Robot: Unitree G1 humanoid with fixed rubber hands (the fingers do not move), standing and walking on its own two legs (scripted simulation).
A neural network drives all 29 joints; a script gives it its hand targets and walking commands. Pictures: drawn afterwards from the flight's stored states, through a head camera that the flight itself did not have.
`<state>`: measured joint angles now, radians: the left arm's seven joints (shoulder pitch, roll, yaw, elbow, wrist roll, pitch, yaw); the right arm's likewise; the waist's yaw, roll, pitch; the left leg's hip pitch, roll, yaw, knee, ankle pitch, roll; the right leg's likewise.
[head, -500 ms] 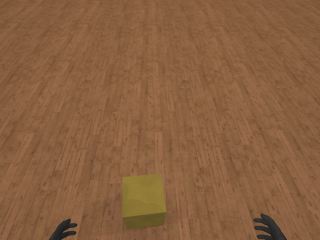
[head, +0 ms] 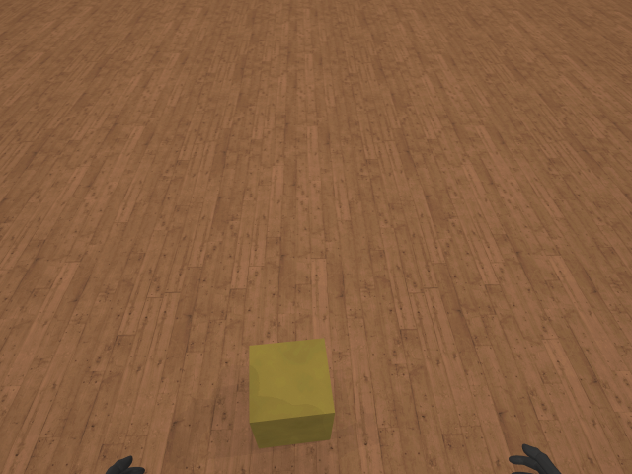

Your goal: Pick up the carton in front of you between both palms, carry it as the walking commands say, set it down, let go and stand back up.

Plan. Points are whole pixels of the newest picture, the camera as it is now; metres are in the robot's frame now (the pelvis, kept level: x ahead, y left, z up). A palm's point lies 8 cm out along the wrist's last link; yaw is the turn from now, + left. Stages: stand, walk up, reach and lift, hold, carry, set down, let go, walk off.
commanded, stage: stand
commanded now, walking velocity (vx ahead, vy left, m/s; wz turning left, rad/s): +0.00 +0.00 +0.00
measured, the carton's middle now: (291, 394) +0.44 +0.07 -0.65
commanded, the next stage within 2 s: none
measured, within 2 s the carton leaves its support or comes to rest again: neither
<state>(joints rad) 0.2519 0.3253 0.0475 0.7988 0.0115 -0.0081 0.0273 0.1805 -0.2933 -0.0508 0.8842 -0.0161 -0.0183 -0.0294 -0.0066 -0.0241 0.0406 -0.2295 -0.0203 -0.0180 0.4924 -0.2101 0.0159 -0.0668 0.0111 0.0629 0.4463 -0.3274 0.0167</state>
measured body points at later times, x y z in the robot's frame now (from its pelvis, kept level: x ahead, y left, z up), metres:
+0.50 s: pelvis -0.01 +0.00 +0.00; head -0.01 +0.01 +0.45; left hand +0.07 +0.30 -0.12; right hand +0.08 -0.30 -0.11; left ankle +0.04 +0.11 -0.74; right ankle -0.05 -0.13 -0.74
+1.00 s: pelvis -0.01 +0.00 +0.01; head -0.01 +0.01 +0.46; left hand +0.08 +0.30 -0.12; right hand +0.08 -0.30 -0.11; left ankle +0.04 +0.11 -0.74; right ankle -0.05 -0.13 -0.74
